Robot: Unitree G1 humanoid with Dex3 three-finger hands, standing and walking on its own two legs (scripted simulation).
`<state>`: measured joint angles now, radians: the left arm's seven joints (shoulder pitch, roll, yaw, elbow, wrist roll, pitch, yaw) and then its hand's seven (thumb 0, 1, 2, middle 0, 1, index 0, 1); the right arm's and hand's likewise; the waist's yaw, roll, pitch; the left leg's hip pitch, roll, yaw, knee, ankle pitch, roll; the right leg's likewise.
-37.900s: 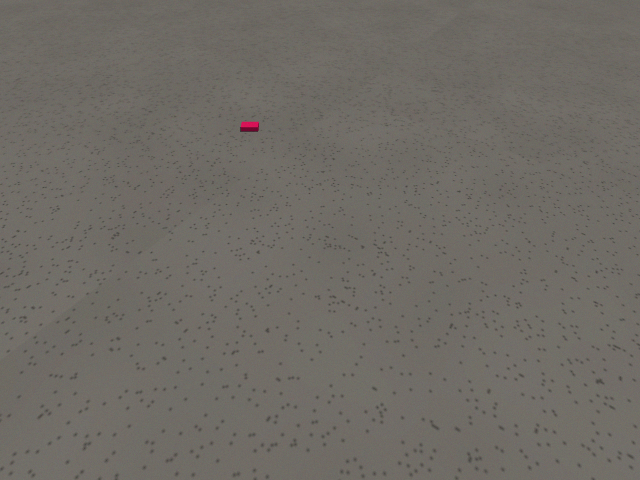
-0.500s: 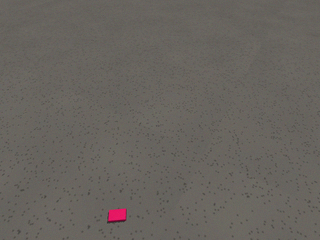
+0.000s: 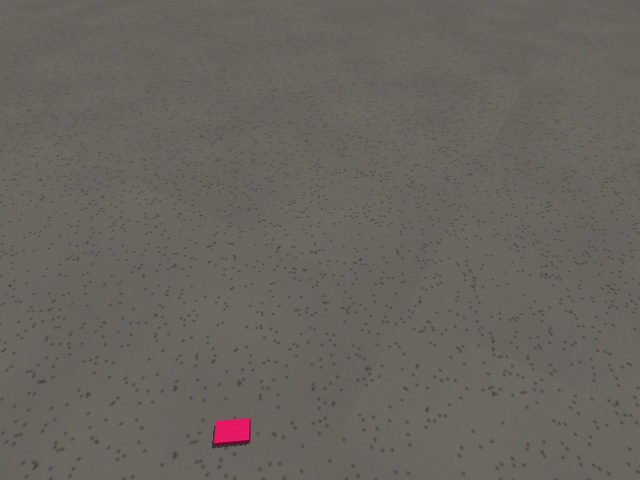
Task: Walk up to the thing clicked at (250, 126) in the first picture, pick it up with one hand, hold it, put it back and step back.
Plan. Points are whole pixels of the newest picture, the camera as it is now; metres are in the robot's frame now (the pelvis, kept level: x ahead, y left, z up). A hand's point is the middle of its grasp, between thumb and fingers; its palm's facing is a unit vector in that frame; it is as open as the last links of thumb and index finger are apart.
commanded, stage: stand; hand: left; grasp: from above
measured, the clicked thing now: (232, 431) +0.43 +0.27 -0.77
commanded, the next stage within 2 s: step back in 0.28 s
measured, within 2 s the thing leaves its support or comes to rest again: neither
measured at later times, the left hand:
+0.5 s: hand out of the picture +0.07 +0.28 -0.17, palm faces -0.01 -0.93 -0.37, open 7.4 cm
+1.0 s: hand out of the picture +0.00 +0.30 -0.18, palm faces -0.11 -0.92 -0.38, open 7.4 cm
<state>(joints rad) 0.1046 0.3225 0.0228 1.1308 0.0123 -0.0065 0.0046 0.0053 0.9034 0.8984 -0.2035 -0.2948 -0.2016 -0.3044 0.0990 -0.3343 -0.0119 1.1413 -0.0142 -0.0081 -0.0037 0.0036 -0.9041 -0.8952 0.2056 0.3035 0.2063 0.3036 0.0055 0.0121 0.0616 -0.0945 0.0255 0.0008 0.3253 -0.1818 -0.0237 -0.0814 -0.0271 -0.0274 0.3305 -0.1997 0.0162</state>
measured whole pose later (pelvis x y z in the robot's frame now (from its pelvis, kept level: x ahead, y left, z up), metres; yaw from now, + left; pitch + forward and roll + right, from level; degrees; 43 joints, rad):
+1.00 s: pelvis -0.13 +0.04 -0.03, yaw -6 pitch -3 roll +0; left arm 0.13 0.38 0.08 0.88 0.02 0.06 0.00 0.01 0.90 0.90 -0.20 -0.29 -0.20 -0.30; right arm 0.12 -0.36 -0.03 0.86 -0.02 0.02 -0.01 0.00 -0.90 -0.89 0.21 0.30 0.21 0.30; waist 0.00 -0.01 0.20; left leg -0.35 0.02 0.09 0.66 -0.25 0.05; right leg -0.28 0.03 0.07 0.77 -0.45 -0.01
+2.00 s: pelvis -0.45 +0.02 -0.02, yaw -4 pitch -2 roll +1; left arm 0.22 0.35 0.07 0.84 0.04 0.06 -0.01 0.01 0.90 0.90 -0.21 -0.30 -0.21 -0.30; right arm 0.19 -0.43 -0.05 0.86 0.00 0.04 -0.02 0.00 -0.90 -0.90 0.21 0.30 0.21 0.30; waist 0.03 0.02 0.14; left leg -0.50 -0.10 -0.11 1.11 -0.46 -0.01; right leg -0.31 -0.04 0.02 0.65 -0.30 0.00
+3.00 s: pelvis -0.65 -0.01 -0.02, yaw -1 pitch -3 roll +1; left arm 0.22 0.41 0.07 0.98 0.02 -0.01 -0.03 0.01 0.90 0.90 -0.20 -0.29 -0.20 -0.30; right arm 0.24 -0.36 -0.05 0.97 -0.03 -0.02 0.03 0.01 -0.90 -0.89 0.21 0.30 0.21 0.30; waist 0.00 -0.01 0.07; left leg -0.24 0.01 -0.03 0.59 -0.30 -0.01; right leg -0.29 -0.02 -0.01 0.66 -0.41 -0.02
